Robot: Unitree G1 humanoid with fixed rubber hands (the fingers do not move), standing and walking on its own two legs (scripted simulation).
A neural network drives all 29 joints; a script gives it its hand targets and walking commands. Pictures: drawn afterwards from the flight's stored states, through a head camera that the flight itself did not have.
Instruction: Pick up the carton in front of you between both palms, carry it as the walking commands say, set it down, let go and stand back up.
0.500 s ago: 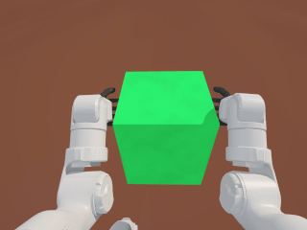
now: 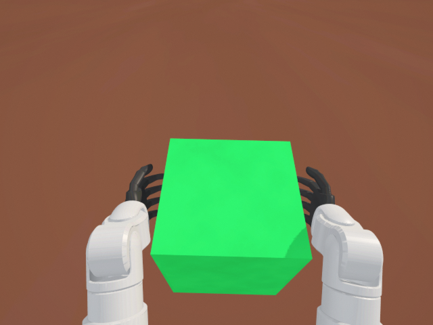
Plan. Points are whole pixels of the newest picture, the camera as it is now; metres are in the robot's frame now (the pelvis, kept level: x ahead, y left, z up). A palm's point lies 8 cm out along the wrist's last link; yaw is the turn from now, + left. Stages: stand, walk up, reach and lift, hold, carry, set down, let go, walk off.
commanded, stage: carry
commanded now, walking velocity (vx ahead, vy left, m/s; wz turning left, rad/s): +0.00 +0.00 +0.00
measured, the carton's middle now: (227, 223) +0.29 +0.00 +0.03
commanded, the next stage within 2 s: none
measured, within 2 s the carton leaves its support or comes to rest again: neither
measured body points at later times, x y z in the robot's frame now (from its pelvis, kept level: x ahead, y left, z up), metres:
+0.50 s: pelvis +0.08 +0.00 -0.01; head +0.05 +0.00 +0.43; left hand +0.35 +0.17 +0.07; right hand +0.37 -0.13 +0.07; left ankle -0.04 +0.11 -0.74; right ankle +0.12 -0.09 -0.74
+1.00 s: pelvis +0.04 +0.00 -0.01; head -0.01 +0.00 +0.44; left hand +0.30 +0.17 +0.07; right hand +0.32 -0.13 +0.06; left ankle -0.04 +0.11 -0.74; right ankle +0.12 -0.09 -0.74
